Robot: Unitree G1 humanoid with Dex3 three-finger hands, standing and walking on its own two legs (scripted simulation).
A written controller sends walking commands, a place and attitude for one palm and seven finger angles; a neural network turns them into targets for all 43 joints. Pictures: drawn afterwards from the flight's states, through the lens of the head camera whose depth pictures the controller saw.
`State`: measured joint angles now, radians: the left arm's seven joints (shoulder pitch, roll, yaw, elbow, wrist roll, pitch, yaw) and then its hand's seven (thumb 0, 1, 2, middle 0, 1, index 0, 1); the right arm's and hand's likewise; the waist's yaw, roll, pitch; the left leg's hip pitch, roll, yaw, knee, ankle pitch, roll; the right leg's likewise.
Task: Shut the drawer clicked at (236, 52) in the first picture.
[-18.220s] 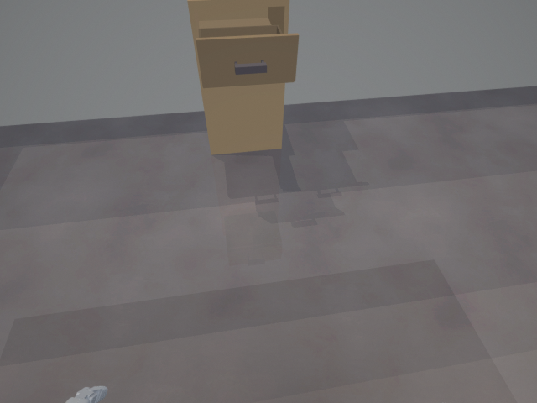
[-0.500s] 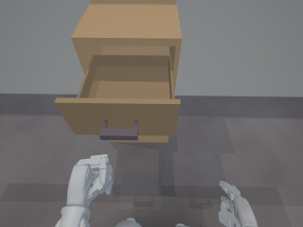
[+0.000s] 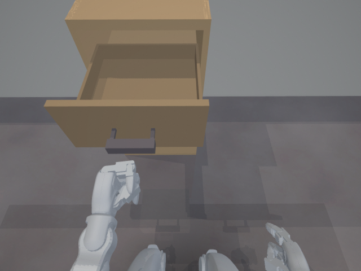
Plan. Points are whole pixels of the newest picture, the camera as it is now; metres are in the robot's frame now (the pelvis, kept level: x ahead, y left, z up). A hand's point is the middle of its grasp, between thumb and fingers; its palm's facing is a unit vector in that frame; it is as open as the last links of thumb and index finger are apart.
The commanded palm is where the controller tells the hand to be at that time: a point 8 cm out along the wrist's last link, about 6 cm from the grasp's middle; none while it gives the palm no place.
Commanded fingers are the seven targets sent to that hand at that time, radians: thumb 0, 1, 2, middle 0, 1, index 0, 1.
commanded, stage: bring the fist close to the handle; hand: left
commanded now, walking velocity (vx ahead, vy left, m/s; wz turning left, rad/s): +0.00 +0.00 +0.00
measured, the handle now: (132, 138) +0.42 +0.13 +0.00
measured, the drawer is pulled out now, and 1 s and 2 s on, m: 0.30 0.30 0.19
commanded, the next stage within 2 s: push the drawer shut in 0.72 s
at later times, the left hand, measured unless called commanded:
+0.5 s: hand (147, 175) +0.33 +0.09 +0.00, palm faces -0.02 -1.00 -0.02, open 3.3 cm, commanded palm +0.30 +0.14 +0.01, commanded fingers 0.00 0.90 0.90 -1.40 -1.60 -1.40 -1.60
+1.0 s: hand (141, 174) +0.33 +0.10 +0.00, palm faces -0.01 -1.00 -0.01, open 3.3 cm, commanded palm +0.32 +0.15 +0.01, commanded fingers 0.00 0.90 0.90 -1.40 -1.60 -1.40 -1.60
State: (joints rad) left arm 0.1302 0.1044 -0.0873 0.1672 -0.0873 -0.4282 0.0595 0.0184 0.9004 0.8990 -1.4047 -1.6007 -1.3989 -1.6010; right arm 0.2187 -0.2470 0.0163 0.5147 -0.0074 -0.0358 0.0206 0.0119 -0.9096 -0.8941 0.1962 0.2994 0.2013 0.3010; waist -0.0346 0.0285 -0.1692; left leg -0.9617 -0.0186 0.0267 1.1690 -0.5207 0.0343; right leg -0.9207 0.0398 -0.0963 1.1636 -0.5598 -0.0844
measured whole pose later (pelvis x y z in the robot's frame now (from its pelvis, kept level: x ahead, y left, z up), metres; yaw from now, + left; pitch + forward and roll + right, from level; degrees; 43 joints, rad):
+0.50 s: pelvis -0.01 +0.01 -0.02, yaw -1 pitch +22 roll -1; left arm -0.10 0.07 -0.09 0.39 -0.05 -0.49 0.14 0.02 0.90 0.90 -1.40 -1.60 -1.40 -1.60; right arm 0.20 -0.24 0.01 0.55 -0.02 0.04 0.05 0.01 -0.91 -0.89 0.20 0.30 0.20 0.30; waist -0.05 0.03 -0.18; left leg -1.10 -0.02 0.04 1.26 -0.55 0.05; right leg -1.06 0.04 -0.09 1.26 -0.58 -0.07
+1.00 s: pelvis -0.01 +0.01 -0.02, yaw -1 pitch +21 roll -1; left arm -0.13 0.09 -0.08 0.42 -0.06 -0.51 0.13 0.02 0.90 0.90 -1.41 -1.60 -1.40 -1.60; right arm 0.18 -0.24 0.02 0.55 -0.02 0.06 0.04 0.01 -0.91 -0.89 0.20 0.30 0.20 0.30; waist -0.05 0.02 -0.18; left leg -1.10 -0.02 0.03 1.27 -0.54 0.06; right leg -1.05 0.03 -0.10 1.25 -0.57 -0.07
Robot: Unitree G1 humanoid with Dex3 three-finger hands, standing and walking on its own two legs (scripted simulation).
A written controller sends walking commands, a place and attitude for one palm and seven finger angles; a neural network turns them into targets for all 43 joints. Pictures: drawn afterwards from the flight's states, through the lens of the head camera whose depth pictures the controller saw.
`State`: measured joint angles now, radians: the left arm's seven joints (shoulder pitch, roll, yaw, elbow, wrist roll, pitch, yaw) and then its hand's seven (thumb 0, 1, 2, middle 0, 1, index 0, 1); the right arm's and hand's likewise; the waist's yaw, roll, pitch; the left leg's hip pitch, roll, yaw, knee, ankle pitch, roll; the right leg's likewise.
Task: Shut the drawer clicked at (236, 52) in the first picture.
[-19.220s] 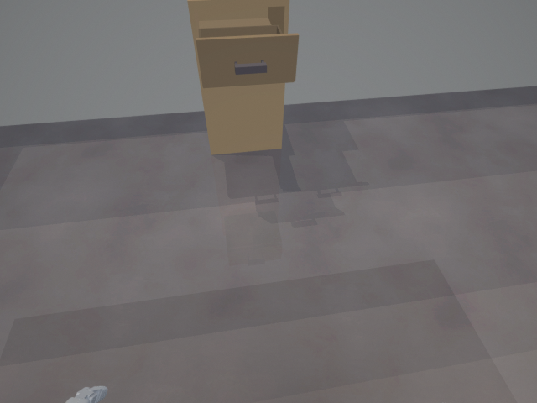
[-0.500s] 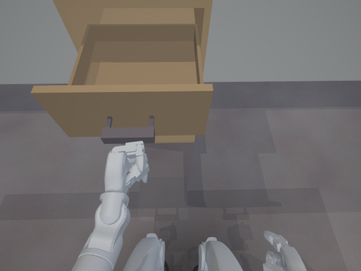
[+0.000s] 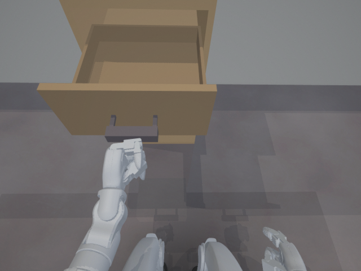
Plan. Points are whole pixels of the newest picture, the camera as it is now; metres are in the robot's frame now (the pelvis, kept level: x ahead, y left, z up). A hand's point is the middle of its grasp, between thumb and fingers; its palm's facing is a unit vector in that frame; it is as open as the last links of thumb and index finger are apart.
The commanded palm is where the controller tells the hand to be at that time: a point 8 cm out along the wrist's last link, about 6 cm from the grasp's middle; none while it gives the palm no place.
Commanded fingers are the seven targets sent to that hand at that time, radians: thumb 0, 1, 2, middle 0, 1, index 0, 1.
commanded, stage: push the drawer shut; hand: left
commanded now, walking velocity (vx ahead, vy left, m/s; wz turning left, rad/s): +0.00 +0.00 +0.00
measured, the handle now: (133, 126) +0.43 +0.12 +0.02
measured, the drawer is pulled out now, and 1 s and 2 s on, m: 0.30 0.19 0.07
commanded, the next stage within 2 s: none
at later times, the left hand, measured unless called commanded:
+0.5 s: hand (148, 143) +0.39 +0.09 +0.02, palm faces +0.01 -1.00 -0.04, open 2.9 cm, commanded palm +0.39 +0.14 +0.03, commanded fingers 0.00 0.90 0.90 -1.40 -1.60 -1.40 -1.60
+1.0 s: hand (149, 117) +0.47 +0.09 +0.02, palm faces +0.04 -1.00 -0.04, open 2.9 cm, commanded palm +0.46 +0.14 +0.03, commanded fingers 0.00 0.90 0.90 -1.40 -1.60 -1.40 -1.60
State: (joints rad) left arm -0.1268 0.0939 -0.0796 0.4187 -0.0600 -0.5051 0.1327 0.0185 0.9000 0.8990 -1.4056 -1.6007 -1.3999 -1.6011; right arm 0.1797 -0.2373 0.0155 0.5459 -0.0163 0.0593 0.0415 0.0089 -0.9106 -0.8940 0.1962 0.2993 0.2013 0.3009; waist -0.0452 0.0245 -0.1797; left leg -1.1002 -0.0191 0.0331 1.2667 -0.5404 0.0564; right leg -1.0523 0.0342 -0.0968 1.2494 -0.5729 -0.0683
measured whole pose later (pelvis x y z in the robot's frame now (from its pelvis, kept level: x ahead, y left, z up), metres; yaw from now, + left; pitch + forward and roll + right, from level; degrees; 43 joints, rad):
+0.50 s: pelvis -0.02 +0.00 -0.01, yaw +0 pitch +22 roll -2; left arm -0.45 0.13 0.00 0.74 -0.05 -0.54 0.17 -0.05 0.87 1.00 -1.41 -1.60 -1.40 -1.60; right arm 0.23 -0.25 0.02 0.62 -0.02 0.06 0.03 0.01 -0.91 -0.89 0.20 0.30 0.20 0.30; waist -0.09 0.03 -0.16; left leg -1.16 -0.02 0.02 1.28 -0.51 0.06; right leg -1.11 0.03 -0.11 1.26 -0.54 -0.07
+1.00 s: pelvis -0.02 +0.01 -0.01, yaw -1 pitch +26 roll -3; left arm -0.78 0.21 0.19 1.12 0.00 -0.62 0.16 -0.05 0.84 0.97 -1.41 -1.60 -1.40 -1.60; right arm 0.30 -0.25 0.02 0.66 -0.05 0.08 0.06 0.01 -0.91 -0.89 0.20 0.30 0.20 0.30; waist -0.16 0.04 -0.17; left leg -1.24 -0.01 0.04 1.30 -0.51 0.07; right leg -1.19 0.04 -0.10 1.27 -0.53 -0.06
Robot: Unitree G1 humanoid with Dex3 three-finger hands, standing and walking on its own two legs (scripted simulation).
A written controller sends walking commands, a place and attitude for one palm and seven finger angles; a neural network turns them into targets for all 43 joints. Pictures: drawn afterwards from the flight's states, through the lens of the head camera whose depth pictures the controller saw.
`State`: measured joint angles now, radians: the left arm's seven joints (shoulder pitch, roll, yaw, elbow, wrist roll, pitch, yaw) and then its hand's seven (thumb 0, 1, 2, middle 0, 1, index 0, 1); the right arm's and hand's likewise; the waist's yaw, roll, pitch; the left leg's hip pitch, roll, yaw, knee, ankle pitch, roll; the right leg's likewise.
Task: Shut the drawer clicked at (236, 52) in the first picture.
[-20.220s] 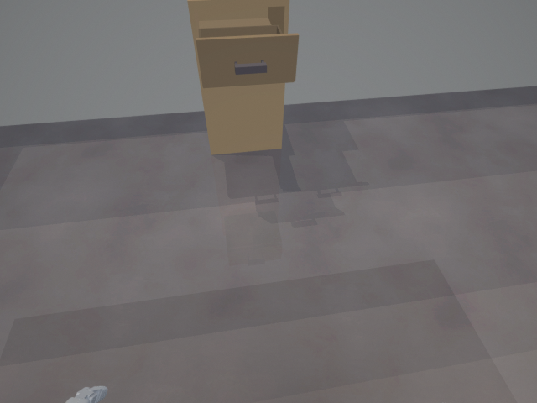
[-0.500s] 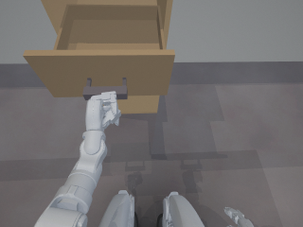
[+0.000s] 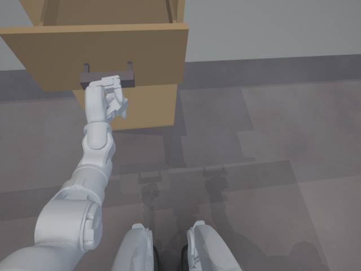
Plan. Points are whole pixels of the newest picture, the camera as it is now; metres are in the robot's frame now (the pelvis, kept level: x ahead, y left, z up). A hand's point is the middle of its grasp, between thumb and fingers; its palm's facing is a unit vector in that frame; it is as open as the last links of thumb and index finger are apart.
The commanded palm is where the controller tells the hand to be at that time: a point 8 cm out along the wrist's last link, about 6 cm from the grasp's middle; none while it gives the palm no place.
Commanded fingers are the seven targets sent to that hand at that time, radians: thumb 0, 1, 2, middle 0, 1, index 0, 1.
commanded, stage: push the drawer shut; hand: left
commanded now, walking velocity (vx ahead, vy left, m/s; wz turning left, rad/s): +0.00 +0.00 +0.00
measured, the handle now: (108, 73) +0.56 +0.13 +0.04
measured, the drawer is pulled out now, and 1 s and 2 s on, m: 0.19 0.07 0.00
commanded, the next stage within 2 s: pull the fist back off the drawer in 1.58 s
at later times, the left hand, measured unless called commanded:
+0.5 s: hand (124, 78) +0.55 +0.09 +0.03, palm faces +0.07 -1.00 -0.04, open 2.9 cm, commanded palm +0.53 +0.13 +0.04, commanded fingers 0.00 0.90 0.90 -1.40 -1.60 -1.40 -1.60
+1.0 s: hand (125, 61) +0.60 +0.09 +0.04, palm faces +0.08 -1.00 -0.04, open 3.2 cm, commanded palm +0.59 +0.12 +0.04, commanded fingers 0.00 0.90 0.90 -1.40 -1.60 -1.40 -1.60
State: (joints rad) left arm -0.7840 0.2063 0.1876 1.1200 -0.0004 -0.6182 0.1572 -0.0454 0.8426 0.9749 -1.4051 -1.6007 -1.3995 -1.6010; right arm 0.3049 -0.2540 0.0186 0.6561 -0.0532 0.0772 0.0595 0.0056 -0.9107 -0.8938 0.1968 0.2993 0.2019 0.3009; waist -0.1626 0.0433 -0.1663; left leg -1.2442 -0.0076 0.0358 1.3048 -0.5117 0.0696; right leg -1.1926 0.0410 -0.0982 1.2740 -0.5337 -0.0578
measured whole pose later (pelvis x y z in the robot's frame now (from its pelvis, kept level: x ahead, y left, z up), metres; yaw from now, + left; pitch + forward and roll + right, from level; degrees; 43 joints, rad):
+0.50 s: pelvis +0.01 +0.00 -0.01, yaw -1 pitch +30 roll -4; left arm -1.00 0.33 0.28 1.27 0.04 -0.56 0.14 -0.05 0.84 0.97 -1.40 -1.60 -1.40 -1.60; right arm 0.34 -0.26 0.03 0.65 -0.07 0.10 0.08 0.00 -0.91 -0.89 0.20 0.30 0.20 0.30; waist -0.22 0.05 -0.16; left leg -1.33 0.01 0.02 1.34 -0.53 0.07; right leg -1.27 0.06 -0.12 1.29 -0.54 -0.06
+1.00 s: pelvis +0.00 +0.00 -0.02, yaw -2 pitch +33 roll -5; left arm -1.20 0.47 0.32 1.36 0.08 -0.48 0.13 0.01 0.88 1.00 -1.40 -1.60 -1.40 -1.60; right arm 0.39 -0.26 0.06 0.65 -0.09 0.08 0.09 0.00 -0.91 -0.89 0.20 0.30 0.20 0.30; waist -0.29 0.07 -0.14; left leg -1.42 0.02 -0.01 1.38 -0.53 0.06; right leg -1.35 0.07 -0.14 1.31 -0.54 -0.07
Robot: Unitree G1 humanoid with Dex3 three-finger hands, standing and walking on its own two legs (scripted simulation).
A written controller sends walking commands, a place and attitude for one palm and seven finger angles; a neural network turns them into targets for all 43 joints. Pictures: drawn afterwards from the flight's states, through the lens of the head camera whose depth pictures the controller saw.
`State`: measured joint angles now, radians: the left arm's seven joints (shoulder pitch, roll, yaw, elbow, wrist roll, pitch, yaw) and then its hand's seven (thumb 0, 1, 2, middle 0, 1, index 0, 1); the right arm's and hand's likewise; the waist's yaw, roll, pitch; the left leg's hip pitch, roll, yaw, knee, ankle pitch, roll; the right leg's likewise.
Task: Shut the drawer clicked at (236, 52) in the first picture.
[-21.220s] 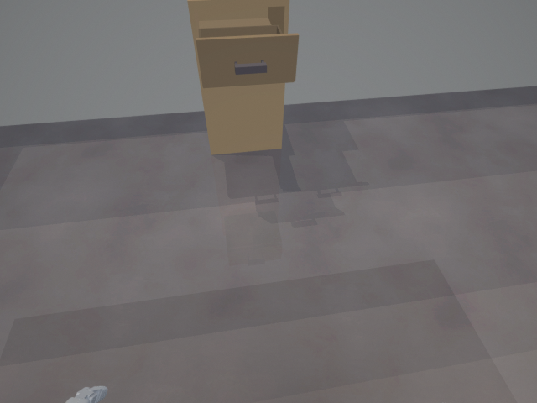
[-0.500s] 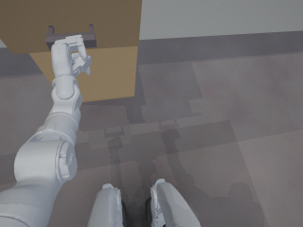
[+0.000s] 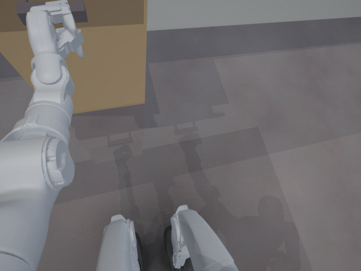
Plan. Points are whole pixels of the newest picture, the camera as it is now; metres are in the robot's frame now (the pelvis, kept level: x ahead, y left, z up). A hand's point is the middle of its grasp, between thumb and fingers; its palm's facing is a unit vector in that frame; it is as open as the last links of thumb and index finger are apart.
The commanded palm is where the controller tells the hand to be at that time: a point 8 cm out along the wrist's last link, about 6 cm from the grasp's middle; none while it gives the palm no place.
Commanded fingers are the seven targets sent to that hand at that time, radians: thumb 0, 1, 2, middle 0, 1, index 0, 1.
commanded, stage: push the drawer shut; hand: left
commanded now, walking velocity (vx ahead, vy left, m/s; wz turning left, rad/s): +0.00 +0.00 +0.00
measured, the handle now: (53, 4) +0.67 +0.16 +0.05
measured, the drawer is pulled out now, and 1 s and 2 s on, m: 0.07 0.00 0.00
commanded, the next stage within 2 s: pull the fist back off the drawer in 0.58 s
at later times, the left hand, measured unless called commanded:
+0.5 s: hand (74, 11) +0.64 +0.12 +0.06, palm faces +0.12 -0.99 -0.04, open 3.4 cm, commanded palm +0.64 +0.13 +0.06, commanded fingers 0.00 0.90 0.90 -1.40 -1.60 -1.40 -1.60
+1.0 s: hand (65, 8) +0.65 +0.14 +0.05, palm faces +0.11 -0.99 -0.03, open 3.2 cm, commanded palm +0.62 +0.13 +0.06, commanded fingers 0.00 0.90 0.90 -1.40 -1.60 -1.40 -1.60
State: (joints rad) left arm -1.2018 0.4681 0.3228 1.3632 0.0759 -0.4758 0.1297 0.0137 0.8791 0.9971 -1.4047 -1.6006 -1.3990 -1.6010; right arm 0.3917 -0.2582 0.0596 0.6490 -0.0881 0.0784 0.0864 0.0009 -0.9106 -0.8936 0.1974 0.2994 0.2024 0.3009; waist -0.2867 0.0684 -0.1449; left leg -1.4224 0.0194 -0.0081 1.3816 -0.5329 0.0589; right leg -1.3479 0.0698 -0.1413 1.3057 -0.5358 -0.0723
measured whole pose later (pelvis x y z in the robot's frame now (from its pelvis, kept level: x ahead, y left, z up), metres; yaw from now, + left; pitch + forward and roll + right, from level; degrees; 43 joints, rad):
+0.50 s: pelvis +0.00 +0.00 -0.01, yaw -2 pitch +36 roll -7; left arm -1.41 0.65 0.36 1.41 0.14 -0.36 0.09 0.05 0.85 0.98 -1.40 -1.60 -1.40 -1.60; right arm 0.44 -0.25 0.10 0.62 -0.10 0.06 0.09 0.00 -0.91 -0.89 0.20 0.30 0.20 0.30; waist -0.36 0.07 -0.11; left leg -1.52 0.04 -0.03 1.42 -0.54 0.06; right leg -1.44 0.09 -0.16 1.33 -0.53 -0.08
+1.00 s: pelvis +0.01 +0.01 -0.01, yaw -3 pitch +37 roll -8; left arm -1.37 0.68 0.38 1.27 0.12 -0.27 0.04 0.02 0.86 0.91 -1.40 -1.60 -1.40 -1.60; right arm 0.49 -0.23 0.11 0.60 -0.09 0.07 0.10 0.00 -0.91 -0.89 0.20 0.30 0.20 0.30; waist -0.36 0.07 -0.10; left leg -1.52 0.05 -0.02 1.41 -0.55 0.06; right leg -1.44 0.10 -0.15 1.30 -0.53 -0.07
